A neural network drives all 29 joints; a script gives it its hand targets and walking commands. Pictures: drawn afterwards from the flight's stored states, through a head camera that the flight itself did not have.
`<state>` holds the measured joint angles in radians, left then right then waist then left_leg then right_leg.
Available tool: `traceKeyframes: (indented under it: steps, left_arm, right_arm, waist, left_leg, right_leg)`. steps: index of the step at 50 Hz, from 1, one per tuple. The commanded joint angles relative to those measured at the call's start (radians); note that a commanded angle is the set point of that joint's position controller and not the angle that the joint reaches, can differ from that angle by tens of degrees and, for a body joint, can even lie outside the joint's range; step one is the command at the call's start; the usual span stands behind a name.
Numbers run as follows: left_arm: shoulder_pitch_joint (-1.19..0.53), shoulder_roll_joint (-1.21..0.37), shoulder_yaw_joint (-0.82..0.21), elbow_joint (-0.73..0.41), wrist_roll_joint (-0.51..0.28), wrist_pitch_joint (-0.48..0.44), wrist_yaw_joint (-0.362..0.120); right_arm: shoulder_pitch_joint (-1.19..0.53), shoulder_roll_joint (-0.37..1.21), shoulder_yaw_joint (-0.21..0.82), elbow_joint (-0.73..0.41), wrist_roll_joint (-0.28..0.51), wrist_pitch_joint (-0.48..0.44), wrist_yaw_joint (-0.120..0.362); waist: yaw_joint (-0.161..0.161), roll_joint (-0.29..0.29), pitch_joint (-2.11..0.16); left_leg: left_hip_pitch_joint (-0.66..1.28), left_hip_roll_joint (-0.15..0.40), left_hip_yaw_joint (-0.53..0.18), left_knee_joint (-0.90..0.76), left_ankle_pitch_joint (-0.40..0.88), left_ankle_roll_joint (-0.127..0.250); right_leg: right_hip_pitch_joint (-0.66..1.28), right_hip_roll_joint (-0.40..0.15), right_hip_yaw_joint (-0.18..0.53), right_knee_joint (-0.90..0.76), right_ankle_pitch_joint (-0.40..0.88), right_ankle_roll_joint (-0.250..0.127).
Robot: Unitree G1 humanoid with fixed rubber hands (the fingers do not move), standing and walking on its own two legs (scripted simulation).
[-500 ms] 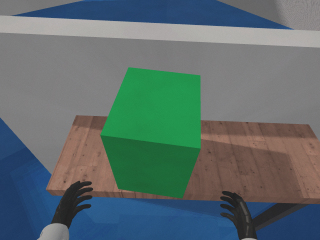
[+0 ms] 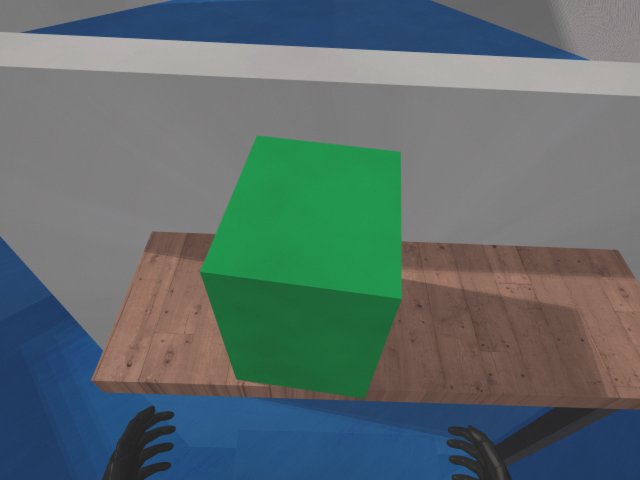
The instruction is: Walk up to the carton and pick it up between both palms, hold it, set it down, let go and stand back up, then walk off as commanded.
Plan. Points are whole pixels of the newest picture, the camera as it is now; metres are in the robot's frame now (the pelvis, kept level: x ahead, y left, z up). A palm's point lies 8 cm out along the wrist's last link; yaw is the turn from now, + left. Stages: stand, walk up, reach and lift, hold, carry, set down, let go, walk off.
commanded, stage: set down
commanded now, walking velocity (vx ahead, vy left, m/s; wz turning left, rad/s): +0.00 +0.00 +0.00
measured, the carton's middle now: (313, 272) +0.38 +0.02 +0.05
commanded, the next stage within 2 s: let go in 0.08 s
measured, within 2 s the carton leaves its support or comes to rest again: neither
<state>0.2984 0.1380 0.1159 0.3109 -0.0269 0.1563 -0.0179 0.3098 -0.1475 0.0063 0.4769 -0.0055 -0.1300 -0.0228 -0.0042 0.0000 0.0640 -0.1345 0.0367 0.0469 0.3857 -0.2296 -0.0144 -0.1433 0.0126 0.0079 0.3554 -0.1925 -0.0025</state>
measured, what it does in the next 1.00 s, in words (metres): stands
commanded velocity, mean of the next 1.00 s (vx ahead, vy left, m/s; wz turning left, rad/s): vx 0.00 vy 0.00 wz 0.00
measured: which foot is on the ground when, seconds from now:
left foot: down 0.00-1.00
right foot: down 0.00-1.00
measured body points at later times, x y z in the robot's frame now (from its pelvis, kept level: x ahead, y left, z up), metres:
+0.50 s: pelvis +0.02 +0.00 +0.00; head +0.05 +0.00 +0.45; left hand +0.17 +0.23 -0.09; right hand +0.16 -0.22 -0.09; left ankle -0.01 +0.12 -0.75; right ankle +0.00 -0.12 -0.75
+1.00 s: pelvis +0.02 -0.01 -0.01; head +0.04 -0.01 +0.44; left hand +0.15 +0.24 -0.11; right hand +0.14 -0.28 -0.11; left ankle -0.01 +0.12 -0.75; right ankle +0.00 -0.12 -0.75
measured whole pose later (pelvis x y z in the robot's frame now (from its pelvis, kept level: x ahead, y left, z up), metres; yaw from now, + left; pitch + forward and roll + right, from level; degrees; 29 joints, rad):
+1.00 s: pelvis +0.02 -0.01 -0.01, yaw +0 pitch -2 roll +0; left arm 0.28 0.19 0.11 0.59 0.03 0.04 -0.01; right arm 0.28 -0.31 -0.01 0.65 -0.03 -0.03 0.00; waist 0.00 0.00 0.06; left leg -0.10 0.03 0.05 0.44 -0.30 -0.02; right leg -0.14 0.01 0.01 0.48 -0.30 -0.01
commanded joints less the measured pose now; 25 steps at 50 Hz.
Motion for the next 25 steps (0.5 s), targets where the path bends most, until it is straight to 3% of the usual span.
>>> traceKeyframes:
  steps: [1, 2, 3, 4, 7, 10, 12, 14, 16, 19, 22, 25]
  left_arm:
    - [-0.125, 0.167, -0.117, -0.007, 0.022, -0.050, 0.024]
    - [-0.122, 0.187, -0.124, -0.059, -0.007, -0.061, 0.022]
    - [-0.126, 0.191, -0.120, -0.020, -0.007, -0.063, 0.021]
    - [-0.127, 0.186, -0.118, -0.044, -0.012, -0.064, 0.022]
    - [-0.148, 0.166, -0.126, 0.028, 0.016, -0.052, 0.028]
    - [-0.156, 0.181, -0.124, 0.016, 0.003, -0.057, 0.019]
    - [-0.150, 0.179, -0.118, 0.008, 0.015, -0.063, 0.026]
    - [-0.136, 0.179, -0.104, -0.006, 0.017, -0.074, 0.024]
    - [-0.142, 0.182, -0.118, 0.011, -0.002, -0.079, 0.017]
    - [-0.131, 0.177, -0.107, 0.006, 0.018, -0.088, 0.022]
    - [-0.141, 0.171, -0.110, 0.028, 0.017, -0.093, 0.017]
    - [-0.147, 0.167, -0.109, 0.005, 0.028, -0.086, 0.019]
  right_arm:
    - [-0.161, -0.140, -0.103, 0.038, -0.040, -0.077, 0.031]
    - [-0.157, -0.119, -0.098, -0.036, -0.035, -0.089, 0.024]
    - [-0.145, -0.115, -0.090, -0.006, -0.035, -0.091, 0.021]
    - [-0.155, -0.131, -0.101, -0.024, -0.036, -0.102, 0.025]
    - [-0.183, -0.156, -0.116, 0.087, -0.045, -0.089, 0.038]
    - [-0.178, -0.134, -0.105, 0.057, -0.047, -0.099, 0.034]
    - [-0.169, -0.146, -0.111, 0.091, -0.037, -0.106, 0.039]
    - [-0.165, -0.148, -0.101, 0.087, -0.035, -0.124, 0.035]
    - [-0.176, -0.137, -0.097, 0.075, -0.039, -0.134, 0.028]
    - [-0.175, -0.154, -0.099, 0.095, -0.028, -0.144, 0.036]
    - [-0.167, -0.167, -0.098, 0.111, -0.020, -0.157, 0.033]
    - [-0.186, -0.184, -0.105, 0.148, -0.019, -0.161, 0.034]
  waist:
    - [0.015, 0.078, -0.044]
    - [0.010, 0.040, -0.095]
    - [0.002, 0.040, -0.087]
    - [0.013, 0.037, -0.087]
    - [0.005, 0.077, -0.063]
    - [-0.003, 0.021, -0.075]
    - [-0.001, 0.075, -0.099]
    - [0.006, 0.053, -0.116]
    - [-0.007, 0.010, -0.095]
    - [0.006, 0.048, -0.130]
    - [-0.006, 0.043, -0.137]
    - [-0.002, 0.085, -0.109]
  left_leg:
    - [0.089, -0.016, 0.039, -0.085, 0.128, -0.047]
    - [0.074, -0.022, 0.044, -0.077, 0.123, -0.032]
    - [0.091, -0.025, 0.050, -0.069, 0.130, -0.030]
    - [0.085, -0.026, 0.048, -0.068, 0.142, -0.032]
    - [0.095, -0.024, 0.043, -0.070, 0.122, -0.038]
    - [0.095, -0.030, 0.050, -0.062, 0.122, -0.025]
    - [0.113, -0.028, 0.044, -0.046, 0.172, -0.036]
    - [0.132, -0.033, 0.047, -0.032, 0.245, -0.035]
    - [0.125, -0.036, 0.045, -0.021, 0.252, -0.030]
    - [0.150, -0.037, 0.045, -0.012, 0.283, -0.035]
    - [0.184, -0.039, 0.044, -0.011, 0.308, -0.035]
    - [0.196, -0.033, 0.032, 0.001, 0.365, -0.053]
  right_leg:
    - [-0.017, 0.036, -0.054, -0.059, -0.013, -0.032]
    - [0.015, 0.029, -0.053, -0.053, 0.019, -0.027]
    - [0.006, 0.020, -0.042, -0.054, 0.036, -0.021]
    - [0.002, 0.030, -0.045, -0.050, 0.037, -0.026]
    - [-0.030, 0.028, -0.050, -0.050, 0.012, -0.032]
    - [-0.021, 0.023, -0.045, -0.057, 0.024, -0.021]
    - [-0.030, 0.023, -0.055, -0.043, 0.055, -0.029]
    - [-0.018, 0.027, -0.056, -0.047, 0.111, -0.025]
    - [-0.028, 0.025, -0.052, -0.049, 0.133, -0.014]
    - [-0.028, 0.032, -0.060, -0.041, 0.142, -0.022]
    - [-0.043, 0.033, -0.054, -0.056, 0.157, -0.022]
    - [-0.058, 0.033, -0.062, -0.046, 0.164, -0.026]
